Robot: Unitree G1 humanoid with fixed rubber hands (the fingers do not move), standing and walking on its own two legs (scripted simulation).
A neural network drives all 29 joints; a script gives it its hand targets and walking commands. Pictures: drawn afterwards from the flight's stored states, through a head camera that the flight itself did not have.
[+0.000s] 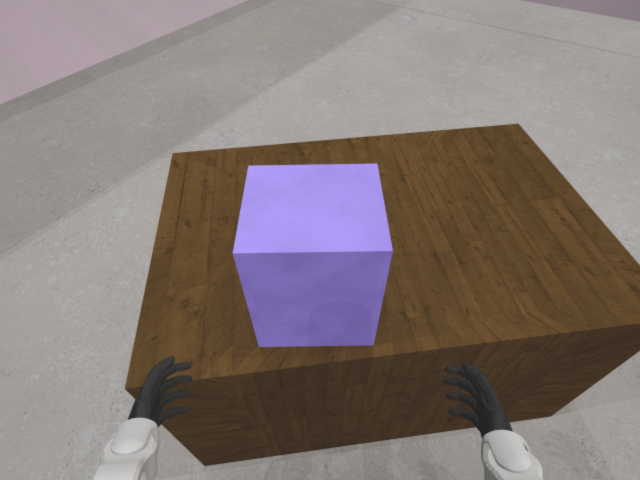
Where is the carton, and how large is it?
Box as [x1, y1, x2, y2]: [233, 164, 392, 346]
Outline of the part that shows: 377,164 248,166 234,242 233,256 259,346 373,345 392,252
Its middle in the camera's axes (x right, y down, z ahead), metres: -0.01 +0.03 +0.67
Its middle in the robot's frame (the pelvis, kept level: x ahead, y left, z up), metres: +0.46 +0.04 -0.05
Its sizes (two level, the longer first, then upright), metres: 0.209 0.185 0.267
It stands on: a pedestal, 0.58 m high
